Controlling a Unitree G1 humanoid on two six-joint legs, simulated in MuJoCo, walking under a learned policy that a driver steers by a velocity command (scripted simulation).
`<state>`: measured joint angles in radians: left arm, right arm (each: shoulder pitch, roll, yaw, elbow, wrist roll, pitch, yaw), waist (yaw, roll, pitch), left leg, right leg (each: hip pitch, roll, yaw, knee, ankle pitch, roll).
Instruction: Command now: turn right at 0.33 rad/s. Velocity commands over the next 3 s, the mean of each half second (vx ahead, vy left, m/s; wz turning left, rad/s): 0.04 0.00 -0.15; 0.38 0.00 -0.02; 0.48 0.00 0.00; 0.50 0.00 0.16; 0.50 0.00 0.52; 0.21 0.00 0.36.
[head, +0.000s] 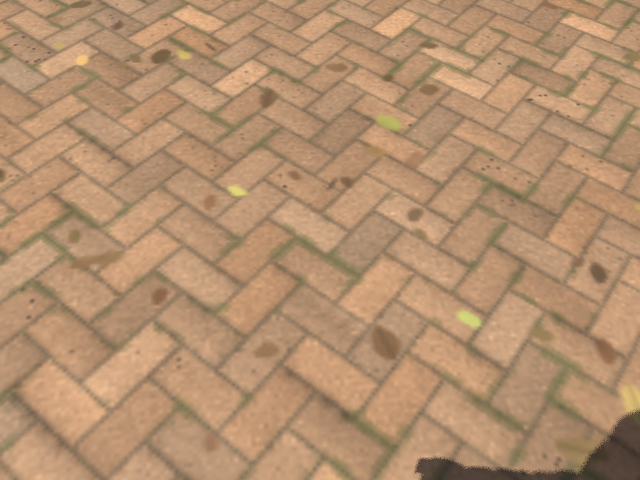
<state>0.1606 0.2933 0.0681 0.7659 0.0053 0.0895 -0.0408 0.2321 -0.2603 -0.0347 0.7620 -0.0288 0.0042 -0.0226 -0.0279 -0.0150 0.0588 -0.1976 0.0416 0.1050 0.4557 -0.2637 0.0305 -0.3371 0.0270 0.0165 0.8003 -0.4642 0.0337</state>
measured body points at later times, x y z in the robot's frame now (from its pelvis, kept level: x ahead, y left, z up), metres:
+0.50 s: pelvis +0.00 -0.02 +0.00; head +0.00 -0.01 +0.44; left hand +0.12 +0.22 -0.14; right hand +0.02 -0.28 -0.14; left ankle -0.02 +0.10 -0.74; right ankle -0.02 -0.11 -0.73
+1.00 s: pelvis +0.16 -0.06 +0.00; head +0.18 -0.07 +0.45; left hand +0.11 +0.19 -0.13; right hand +0.30 -0.31 -0.12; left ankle +0.27 +0.07 -0.69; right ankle +0.06 -0.13 -0.74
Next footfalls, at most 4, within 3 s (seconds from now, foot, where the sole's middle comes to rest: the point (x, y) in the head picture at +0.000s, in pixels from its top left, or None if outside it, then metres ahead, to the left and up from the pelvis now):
0.08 right None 0.02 -0.11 -0.78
0.42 left None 0.02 0.10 -0.78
0.72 right None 0.10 -0.14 -0.78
1.18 left None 0.44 0.03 -0.78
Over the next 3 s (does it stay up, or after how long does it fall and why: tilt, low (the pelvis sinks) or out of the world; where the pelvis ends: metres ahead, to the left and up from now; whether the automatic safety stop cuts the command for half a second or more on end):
stays up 1.16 0.02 0.00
